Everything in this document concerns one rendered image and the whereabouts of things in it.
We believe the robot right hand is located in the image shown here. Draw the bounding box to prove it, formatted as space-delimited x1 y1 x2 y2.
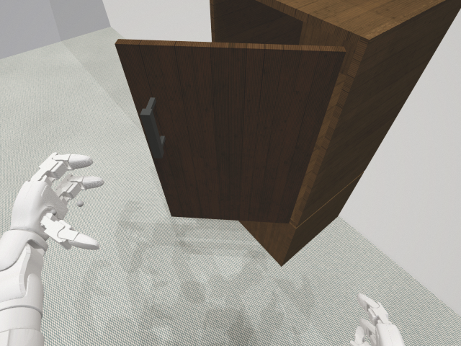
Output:
350 293 405 346

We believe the left robot forearm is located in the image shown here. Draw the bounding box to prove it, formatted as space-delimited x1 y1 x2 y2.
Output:
0 229 48 346

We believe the robot left hand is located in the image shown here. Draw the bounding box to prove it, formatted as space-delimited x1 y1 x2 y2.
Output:
10 152 104 250

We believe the handle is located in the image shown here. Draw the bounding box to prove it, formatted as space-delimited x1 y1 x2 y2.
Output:
140 97 166 159

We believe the cupboard door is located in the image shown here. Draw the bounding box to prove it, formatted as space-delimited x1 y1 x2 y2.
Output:
115 39 346 223

